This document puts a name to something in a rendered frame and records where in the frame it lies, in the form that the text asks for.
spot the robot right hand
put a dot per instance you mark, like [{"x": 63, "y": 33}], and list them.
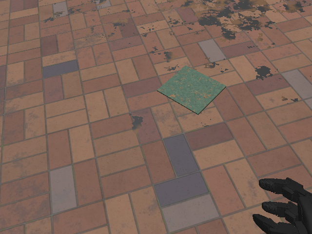
[{"x": 299, "y": 216}]

